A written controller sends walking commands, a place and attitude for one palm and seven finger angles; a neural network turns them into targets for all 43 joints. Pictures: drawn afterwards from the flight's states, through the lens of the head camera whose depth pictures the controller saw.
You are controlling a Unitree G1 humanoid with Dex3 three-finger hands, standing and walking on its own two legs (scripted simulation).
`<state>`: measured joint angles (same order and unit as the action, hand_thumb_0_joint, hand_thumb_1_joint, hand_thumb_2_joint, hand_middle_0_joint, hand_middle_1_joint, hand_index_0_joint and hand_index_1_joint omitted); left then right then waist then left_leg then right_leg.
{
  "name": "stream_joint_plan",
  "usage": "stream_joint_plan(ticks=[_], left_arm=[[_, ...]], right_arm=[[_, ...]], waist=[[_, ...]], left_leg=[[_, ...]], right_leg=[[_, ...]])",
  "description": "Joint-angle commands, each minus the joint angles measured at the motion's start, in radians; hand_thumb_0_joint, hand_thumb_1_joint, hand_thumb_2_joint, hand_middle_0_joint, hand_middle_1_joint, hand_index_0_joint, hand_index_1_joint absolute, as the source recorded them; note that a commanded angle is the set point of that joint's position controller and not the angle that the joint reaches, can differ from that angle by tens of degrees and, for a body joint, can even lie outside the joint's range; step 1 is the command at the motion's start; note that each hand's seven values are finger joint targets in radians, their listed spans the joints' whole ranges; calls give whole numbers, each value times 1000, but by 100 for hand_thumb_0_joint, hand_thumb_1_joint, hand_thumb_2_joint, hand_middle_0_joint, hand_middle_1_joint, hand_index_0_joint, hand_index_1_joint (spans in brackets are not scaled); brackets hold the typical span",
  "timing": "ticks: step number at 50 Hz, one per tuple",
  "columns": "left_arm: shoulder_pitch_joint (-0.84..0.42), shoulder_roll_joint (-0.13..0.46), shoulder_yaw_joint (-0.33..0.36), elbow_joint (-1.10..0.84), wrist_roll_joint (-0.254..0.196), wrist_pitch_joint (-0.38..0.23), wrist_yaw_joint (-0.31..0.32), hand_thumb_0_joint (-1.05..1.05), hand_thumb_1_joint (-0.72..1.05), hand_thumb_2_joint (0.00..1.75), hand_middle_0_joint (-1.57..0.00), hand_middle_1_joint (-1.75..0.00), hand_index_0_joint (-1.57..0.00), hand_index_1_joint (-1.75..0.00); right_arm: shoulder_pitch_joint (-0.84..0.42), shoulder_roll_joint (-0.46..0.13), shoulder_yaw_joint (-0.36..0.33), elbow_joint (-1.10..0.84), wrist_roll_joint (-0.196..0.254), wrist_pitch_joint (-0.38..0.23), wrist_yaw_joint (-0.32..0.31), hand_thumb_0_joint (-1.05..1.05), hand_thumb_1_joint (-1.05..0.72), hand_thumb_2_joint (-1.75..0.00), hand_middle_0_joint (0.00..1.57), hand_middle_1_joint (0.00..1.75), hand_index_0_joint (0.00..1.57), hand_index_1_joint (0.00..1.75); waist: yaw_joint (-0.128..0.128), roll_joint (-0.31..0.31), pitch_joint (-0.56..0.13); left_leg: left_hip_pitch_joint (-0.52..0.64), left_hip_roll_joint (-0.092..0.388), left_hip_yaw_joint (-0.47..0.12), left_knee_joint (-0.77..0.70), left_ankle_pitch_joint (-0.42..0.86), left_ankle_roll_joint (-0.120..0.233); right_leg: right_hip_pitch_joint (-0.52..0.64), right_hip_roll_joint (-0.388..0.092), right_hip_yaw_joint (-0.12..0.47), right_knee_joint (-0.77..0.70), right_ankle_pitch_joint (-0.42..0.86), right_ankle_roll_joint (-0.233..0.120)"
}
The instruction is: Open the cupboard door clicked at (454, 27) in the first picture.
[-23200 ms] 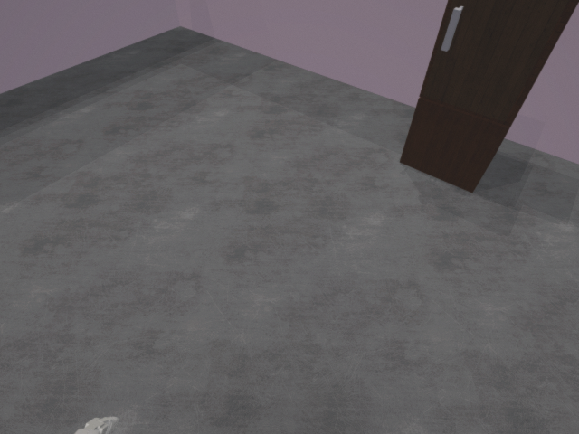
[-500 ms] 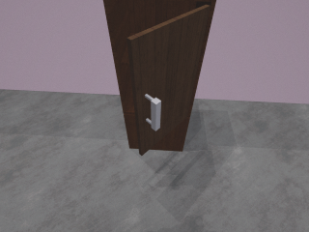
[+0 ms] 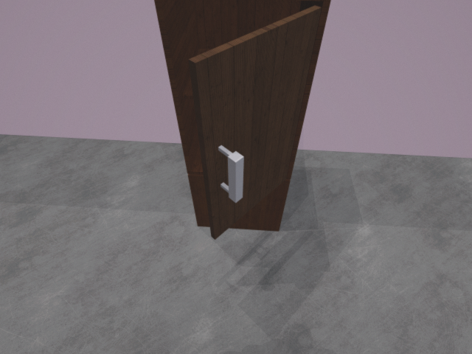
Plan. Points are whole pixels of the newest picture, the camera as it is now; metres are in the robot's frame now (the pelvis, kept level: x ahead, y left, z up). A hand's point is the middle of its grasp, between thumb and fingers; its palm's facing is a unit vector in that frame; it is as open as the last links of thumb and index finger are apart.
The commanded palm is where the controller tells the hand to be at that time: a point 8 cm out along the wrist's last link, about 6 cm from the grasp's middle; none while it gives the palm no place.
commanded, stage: walk to a spot facing it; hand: left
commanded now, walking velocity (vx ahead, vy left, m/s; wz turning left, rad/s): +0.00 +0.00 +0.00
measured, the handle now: (229, 173) +0.51 +0.05 -0.04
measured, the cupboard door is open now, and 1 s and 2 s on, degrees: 49 49 49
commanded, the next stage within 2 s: none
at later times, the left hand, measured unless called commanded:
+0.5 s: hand out of the picture +0.05 +0.18 -0.17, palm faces -0.13 -0.95 -0.29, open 7.4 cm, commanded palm none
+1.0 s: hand out of the picture +0.11 +0.14 -0.17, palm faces -0.35 -0.91 -0.24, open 7.4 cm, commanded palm none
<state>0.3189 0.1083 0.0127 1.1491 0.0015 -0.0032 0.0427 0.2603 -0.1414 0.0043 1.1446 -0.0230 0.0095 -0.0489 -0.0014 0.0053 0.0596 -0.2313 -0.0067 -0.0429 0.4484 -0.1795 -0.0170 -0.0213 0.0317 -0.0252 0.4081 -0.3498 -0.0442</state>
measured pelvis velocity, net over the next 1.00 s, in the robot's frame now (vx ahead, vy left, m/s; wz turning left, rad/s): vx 0.01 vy -0.03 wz -0.49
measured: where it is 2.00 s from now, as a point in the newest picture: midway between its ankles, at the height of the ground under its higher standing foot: outside the picture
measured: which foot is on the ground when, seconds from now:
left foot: down 0.00-0.50, up 0.52-1.00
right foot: down 0.00-1.00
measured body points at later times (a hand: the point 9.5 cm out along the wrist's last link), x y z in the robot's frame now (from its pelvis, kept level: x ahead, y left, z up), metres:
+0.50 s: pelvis -0.02 -0.02 -0.02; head +0.03 -0.06 +0.43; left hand +0.06 +0.23 -0.15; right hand -0.02 -0.26 -0.18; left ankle +0.04 +0.13 -0.74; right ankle -0.07 -0.09 -0.74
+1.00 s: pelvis +0.01 -0.03 +0.00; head +0.06 -0.05 +0.44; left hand +0.13 +0.19 -0.15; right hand +0.05 -0.31 -0.13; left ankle +0.08 +0.10 -0.69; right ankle -0.07 -0.09 -0.74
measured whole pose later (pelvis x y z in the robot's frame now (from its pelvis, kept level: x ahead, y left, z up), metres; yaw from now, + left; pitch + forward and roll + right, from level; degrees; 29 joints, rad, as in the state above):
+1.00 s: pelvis +0.01 -0.03 +0.00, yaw -28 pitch +1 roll +1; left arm 0.30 0.18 0.08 0.94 0.03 0.03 0.02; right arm 0.04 -0.19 -0.06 0.86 -0.01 0.05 -0.03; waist 0.06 -0.02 0.10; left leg -0.45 -0.01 -0.05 0.88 -0.41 -0.05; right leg -0.19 0.13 0.22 0.51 -0.32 -0.07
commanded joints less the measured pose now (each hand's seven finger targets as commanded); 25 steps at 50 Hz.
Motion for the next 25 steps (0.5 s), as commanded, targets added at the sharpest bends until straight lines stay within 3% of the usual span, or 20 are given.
stream_joint_plan(ticks=[1,5,10,13,16,18,19,20,21,23,24,25], left_arm=[[103,105,15,-13,1,-5,5,0,90,90,-20,-30,-20,-30],[102,119,31,-25,4,6,5,0,90,90,-20,-30,-20,-30],[61,152,67,-75,13,28,-6,0,90,90,-20,-30,-20,-30],[32,163,80,-106,14,36,-15,0,90,90,-20,-30,-20,-30],[5,152,85,-138,15,42,-24,0,90,90,-20,-30,-20,-30],[-13,135,87,-164,17,47,-34,0,90,90,-20,-30,-20,-30],[-26,130,87,-179,17,49,-40,0,90,90,-20,-30,-20,-30],[-39,126,87,-189,18,52,-45,0,90,90,-20,-30,-20,-30],[-28,125,88,-197,18,50,-50,0,90,90,-20,-30,-20,-30],[43,130,91,-183,18,43,-56,0,90,90,-20,-30,-20,-30],[92,161,98,-171,21,38,-53,0,90,90,-20,-30,-20,-30],[95,276,116,-178,37,25,-39,0,90,90,-20,-30,-20,-30]], right_arm=[[65,-78,-13,-17,4,-7,-8,0,-90,-90,20,30,20,30],[63,-89,-24,-20,4,2,-15,0,-90,-90,20,30,20,30],[49,-117,-57,-71,2,17,-22,0,-90,-90,20,30,20,30],[45,-135,-70,-101,0,14,-25,0,-90,-90,20,30,20,30],[53,-175,-85,-126,-4,12,-27,0,-90,-90,20,30,20,30],[56,-211,-95,-146,-9,7,-25,0,-90,-90,20,30,20,30],[53,-218,-96,-160,-12,3,-22,0,-90,-90,20,30,20,30],[41,-222,-95,-173,-12,2,-20,0,-90,-90,20,30,20,30],[3,-229,-95,-190,-16,1,-18,0,-90,-90,20,30,20,30],[-60,-232,-95,-216,-16,4,-13,0,-90,-90,20,30,20,30],[-80,-218,-96,-230,-8,10,-11,0,-90,-90,20,30,20,30],[-66,-148,-88,-257,2,18,-3,0,-90,-90,20,30,20,30]], waist=[[3,-24,39],[5,-37,41],[-4,-37,22],[-7,-3,13],[-9,96,9],[-7,206,-2],[-7,233,-31],[-4,195,-46],[16,179,-62],[63,113,-91],[88,-9,-84],[82,-353,-61]], left_leg=[[67,79,-43,-27,199,56],[66,91,-10,20,191,50],[27,109,48,87,108,35],[40,136,40,78,101,40],[64,231,-63,-9,48,94],[40,350,-167,-120,-10,164],[37,392,-179,-158,1,195],[11,414,-169,-166,-23,206],[-17,410,-136,-148,3,196],[-66,342,2,-20,52,131],[-139,268,77,129,-12,77],[-326,95,203,390,-272,-15]], right_leg=[[-134,-122,68,-100,275,2],[-150,-120,96,-78,349,-1],[-183,-123,165,-8,381,-33],[-230,-99,182,45,366,-33],[-321,-25,139,155,201,-9],[-368,11,63,349,-60,7],[-374,-5,37,445,-187,15],[-351,-33,44,496,-225,13],[-327,-51,54,471,-211,10],[-198,-47,15,269,-65,19],[-111,-56,39,66,88,25],[-49,-272,389,-133,190,-34]])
